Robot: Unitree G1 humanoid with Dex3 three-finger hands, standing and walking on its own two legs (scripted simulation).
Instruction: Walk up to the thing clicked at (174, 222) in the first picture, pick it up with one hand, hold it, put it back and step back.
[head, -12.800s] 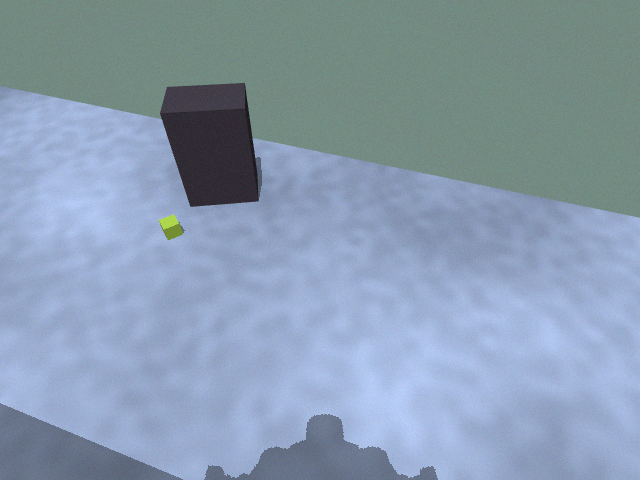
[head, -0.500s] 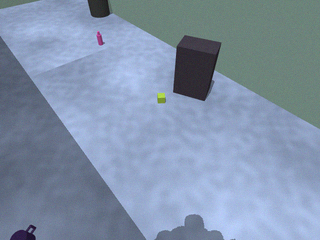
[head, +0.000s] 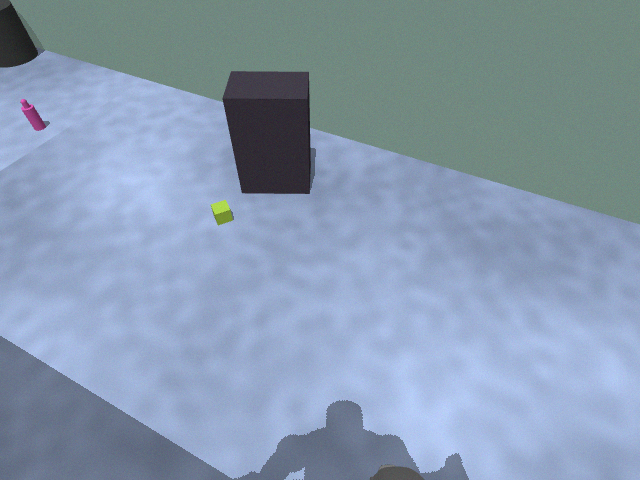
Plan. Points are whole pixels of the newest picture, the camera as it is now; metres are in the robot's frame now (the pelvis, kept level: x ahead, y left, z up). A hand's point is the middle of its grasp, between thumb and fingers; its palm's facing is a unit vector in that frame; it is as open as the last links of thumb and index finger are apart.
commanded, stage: walk up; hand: left
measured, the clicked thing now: (221, 212) +1.27 +0.33 -0.74
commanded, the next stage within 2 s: none
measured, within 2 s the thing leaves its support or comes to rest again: neither
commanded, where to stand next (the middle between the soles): +0.96 +0.66 m, yaw -79 degrees
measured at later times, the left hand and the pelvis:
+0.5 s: hand (76, 347) +0.38 +0.39 -0.14, palm faces -0.34 -0.78 -0.53, open 7.4 cm; pelvis +0.21 +0.14 -0.03, yaw -22 degrees
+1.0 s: hand (91, 218) +0.69 +0.45 -0.15, palm faces -0.60 -0.59 -0.54, open 7.3 cm; pelvis +0.43 +0.29 -0.03, yaw -41 degrees
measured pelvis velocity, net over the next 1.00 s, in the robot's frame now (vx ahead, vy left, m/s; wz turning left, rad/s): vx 0.43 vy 0.29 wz -0.72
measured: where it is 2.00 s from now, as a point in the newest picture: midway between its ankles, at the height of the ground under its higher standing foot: (154, 315)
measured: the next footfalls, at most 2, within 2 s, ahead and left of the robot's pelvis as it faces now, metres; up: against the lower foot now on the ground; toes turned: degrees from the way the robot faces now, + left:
right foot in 0.14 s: +0.21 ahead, -0.10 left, +0.00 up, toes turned -17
left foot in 0.56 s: +0.43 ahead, +0.27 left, +0.00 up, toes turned -23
